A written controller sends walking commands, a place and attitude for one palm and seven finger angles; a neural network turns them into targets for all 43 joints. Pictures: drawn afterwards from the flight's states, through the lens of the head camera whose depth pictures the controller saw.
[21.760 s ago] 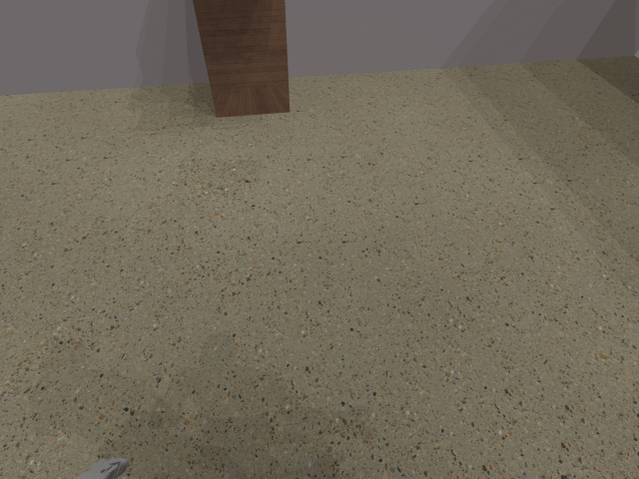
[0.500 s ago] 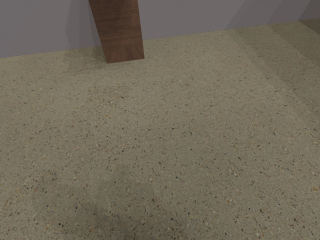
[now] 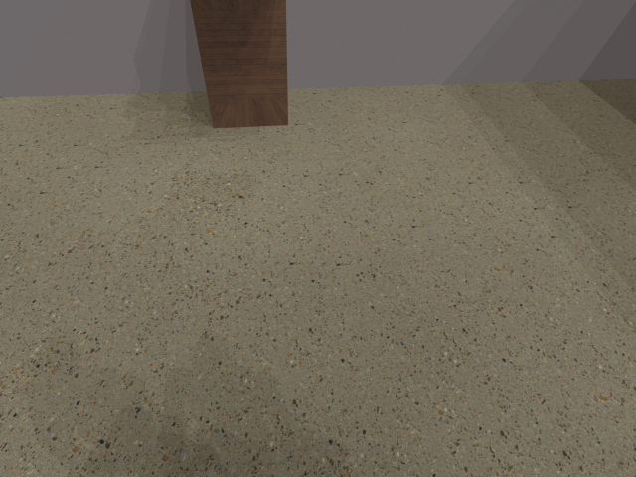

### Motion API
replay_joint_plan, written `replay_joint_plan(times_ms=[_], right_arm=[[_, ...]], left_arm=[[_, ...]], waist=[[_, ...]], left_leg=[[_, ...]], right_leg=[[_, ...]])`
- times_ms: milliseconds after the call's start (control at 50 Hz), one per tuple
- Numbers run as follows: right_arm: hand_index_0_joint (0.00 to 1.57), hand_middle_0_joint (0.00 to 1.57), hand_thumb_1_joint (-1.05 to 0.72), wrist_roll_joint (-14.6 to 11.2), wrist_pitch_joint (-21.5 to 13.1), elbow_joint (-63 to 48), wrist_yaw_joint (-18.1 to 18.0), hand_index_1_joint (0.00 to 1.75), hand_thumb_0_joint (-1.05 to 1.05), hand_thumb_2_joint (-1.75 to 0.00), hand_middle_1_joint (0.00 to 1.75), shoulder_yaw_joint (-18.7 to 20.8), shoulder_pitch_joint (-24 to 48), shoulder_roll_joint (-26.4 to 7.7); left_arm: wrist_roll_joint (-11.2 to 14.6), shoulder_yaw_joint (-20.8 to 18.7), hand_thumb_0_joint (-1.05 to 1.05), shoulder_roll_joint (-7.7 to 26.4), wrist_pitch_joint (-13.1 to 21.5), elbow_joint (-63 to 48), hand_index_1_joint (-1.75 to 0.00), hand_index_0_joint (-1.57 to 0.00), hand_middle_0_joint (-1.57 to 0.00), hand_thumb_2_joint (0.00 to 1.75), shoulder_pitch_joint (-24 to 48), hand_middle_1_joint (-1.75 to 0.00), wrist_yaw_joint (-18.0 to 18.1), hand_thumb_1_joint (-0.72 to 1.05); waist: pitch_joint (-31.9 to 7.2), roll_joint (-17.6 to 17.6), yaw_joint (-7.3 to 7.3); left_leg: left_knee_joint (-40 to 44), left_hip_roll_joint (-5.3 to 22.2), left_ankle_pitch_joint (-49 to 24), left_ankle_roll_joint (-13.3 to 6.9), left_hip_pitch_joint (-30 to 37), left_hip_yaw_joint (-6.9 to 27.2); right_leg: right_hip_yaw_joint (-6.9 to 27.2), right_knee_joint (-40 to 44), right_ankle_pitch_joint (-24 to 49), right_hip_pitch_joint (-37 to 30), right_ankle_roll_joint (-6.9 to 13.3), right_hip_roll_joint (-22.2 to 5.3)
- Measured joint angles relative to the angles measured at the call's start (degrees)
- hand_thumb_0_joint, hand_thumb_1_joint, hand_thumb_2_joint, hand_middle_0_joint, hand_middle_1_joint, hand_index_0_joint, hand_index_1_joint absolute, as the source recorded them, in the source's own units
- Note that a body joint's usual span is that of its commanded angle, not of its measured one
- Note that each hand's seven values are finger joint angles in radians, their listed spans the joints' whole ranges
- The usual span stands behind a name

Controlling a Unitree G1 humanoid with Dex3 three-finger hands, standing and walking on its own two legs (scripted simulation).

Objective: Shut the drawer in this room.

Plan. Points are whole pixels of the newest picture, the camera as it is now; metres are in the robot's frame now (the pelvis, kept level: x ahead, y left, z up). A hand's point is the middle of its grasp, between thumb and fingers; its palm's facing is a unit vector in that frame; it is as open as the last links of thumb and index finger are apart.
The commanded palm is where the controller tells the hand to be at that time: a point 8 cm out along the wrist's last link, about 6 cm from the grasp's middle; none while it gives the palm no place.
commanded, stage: stand and wait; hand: left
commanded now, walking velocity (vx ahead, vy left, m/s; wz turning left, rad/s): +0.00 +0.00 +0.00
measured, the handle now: out of the picture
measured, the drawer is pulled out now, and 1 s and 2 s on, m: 0.24 0.24 0.24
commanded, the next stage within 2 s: turn or walk to find it in 0.16 s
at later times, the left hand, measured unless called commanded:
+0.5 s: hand out of the picture -0.01 +0.18 -0.18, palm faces +0.10 -0.97 -0.22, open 7.3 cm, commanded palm none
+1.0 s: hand out of the picture -0.02 +0.18 -0.20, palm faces +0.18 -0.97 -0.19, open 7.3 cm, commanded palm none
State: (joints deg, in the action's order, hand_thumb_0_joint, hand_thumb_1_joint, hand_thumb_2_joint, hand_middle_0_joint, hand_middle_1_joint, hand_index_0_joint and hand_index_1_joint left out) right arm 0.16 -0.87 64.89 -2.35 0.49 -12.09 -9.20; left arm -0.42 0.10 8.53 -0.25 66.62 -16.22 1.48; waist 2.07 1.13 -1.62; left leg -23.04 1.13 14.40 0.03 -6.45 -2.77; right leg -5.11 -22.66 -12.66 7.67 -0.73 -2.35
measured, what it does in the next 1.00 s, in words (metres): stands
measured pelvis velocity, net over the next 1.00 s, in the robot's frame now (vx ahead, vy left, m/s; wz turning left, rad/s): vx -0.02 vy -0.01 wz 0.11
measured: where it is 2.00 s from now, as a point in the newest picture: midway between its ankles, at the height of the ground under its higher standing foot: outside the picture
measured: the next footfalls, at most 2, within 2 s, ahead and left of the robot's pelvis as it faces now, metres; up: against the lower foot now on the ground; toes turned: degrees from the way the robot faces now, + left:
none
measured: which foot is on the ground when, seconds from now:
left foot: down 0.00-1.00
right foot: down 0.00-1.00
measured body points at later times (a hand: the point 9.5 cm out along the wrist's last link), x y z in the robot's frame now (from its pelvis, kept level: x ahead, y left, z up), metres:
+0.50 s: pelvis -0.02 +0.00 -0.01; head +0.00 +0.00 +0.44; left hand -0.01 +0.23 -0.16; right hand -0.01 -0.21 -0.17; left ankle -0.02 +0.12 -0.74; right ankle +0.00 -0.12 -0.74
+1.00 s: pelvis -0.02 -0.01 -0.02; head +0.00 +0.01 +0.43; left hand -0.03 +0.23 -0.18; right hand +0.03 -0.24 -0.17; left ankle -0.02 +0.11 -0.74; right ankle +0.00 -0.12 -0.74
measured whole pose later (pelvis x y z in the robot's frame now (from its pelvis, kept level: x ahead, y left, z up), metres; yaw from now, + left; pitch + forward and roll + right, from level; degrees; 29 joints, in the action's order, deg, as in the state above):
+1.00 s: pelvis -0.02 -0.01 -0.02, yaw +7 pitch -1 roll -1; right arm 0.8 1.1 61.2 -0.9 1.8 -13.8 -9.2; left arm -0.8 -2.5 10.2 -1.7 61.5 -12.9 1.6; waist 3.5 1.0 -1.0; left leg -35.7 0.3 17.9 -0.1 -16.8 1.2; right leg -10.9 -34.0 -18.0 14.5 -0.5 -4.7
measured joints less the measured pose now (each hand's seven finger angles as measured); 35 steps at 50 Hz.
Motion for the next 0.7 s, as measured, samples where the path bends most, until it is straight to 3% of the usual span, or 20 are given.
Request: replay_joint_plan(times_ms=[340, 500, 700], right_arm=[[0.20, 0.20, -0.91, 0.05, 0.86, 1.09, 0.94, 0.30, 0.00, -0.90, 0.30, -0.25, -5.28, 2.11], [0.20, 0.20, -0.91, 0.27, 1.60, -0.41, 1.18, 0.30, 0.01, -0.90, 0.30, 0.45, -3.92, 1.81], [0.20, 0.20, -0.92, 0.20, 0.69, -1.07, 0.83, 0.30, 0.01, -0.90, 0.30, 0.27, -1.81, 0.03]], left_arm=[[0.09, -0.85, 0.00, 0.91, -0.39, -2.47, -0.30, -0.20, -0.20, 0.90, 1.88, -0.30, 0.46, 0.91], [-0.18, -1.48, 0.00, 0.68, -0.31, -4.12, -0.30, -0.20, -0.20, 0.90, 2.17, -0.30, 0.62, 0.91], [-0.09, -0.72, 0.00, 0.06, -0.06, -2.12, -0.30, -0.20, -0.20, 0.90, 0.68, -0.30, 0.23, 0.91]], waist=[[0.34, -0.74, 1.63], [0.56, -1.56, 1.18], [0.23, -0.77, 0.74]], left_leg=[[-1.69, -1.35, -0.26, -0.75, -2.42, 0.58], [-5.51, -1.36, 0.71, -0.24, -6.13, 2.64], [-4.53, -0.47, 0.41, 0.61, -4.88, 2.92]], right_leg=[[-0.47, -3.00, -0.72, 2.58, -0.61, -1.55], [-2.43, -6.32, -2.29, 5.21, 0.05, -1.82], [-2.74, -5.15, -1.97, 3.90, 0.81, -0.84]])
